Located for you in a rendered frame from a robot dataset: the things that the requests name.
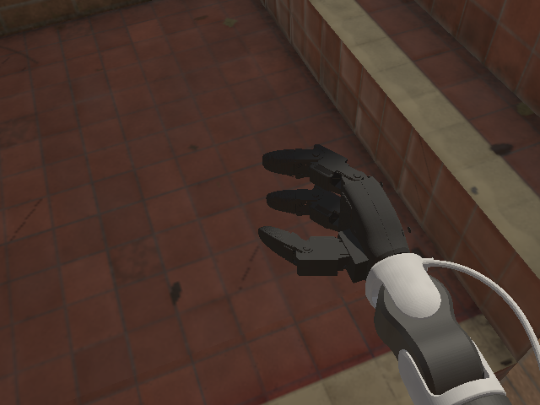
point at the robot right hand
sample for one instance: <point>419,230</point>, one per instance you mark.
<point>367,223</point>

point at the robot right forearm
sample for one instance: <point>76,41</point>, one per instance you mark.
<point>438,362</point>

